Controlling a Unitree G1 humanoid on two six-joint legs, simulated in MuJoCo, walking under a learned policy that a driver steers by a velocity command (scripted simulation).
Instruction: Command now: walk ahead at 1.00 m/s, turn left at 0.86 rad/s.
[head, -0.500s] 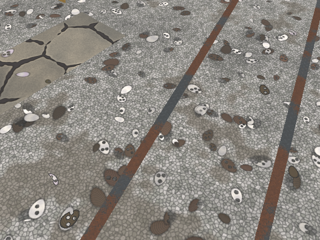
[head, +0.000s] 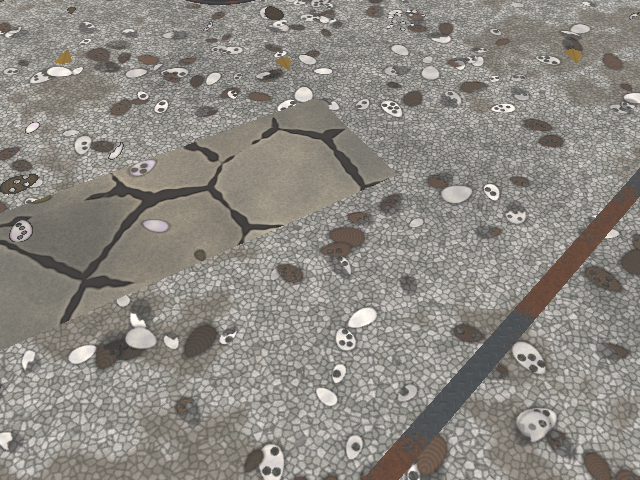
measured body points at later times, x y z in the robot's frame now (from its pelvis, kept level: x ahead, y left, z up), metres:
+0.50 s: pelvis +0.46 +0.09 +0.00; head +0.48 +0.11 +0.45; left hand +0.60 +0.39 -0.06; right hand +0.54 -0.19 -0.12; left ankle +0.36 +0.06 -0.74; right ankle +0.71 -0.03 -0.66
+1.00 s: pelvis +0.87 +0.30 -0.01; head +0.88 +0.33 +0.44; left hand +0.59 +0.41 -0.13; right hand +1.21 +0.37 -0.04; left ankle +0.92 +0.52 -0.69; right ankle +0.84 +0.10 -0.74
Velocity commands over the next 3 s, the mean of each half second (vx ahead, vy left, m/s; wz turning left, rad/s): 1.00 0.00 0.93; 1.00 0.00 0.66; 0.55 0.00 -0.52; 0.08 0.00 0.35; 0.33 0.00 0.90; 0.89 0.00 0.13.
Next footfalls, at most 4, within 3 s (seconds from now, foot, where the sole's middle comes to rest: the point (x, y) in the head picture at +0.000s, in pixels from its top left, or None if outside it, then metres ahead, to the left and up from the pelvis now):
0.22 left None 0.40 0.07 -0.77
0.66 right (292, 329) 0.87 0.13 -0.77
1.08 left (118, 285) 0.99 0.58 -0.77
1.48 right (129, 197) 1.31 0.63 -0.77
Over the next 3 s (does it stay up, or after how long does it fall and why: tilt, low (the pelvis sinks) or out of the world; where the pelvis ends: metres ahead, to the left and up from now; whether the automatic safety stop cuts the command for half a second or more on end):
stays up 1.25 1.06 -0.01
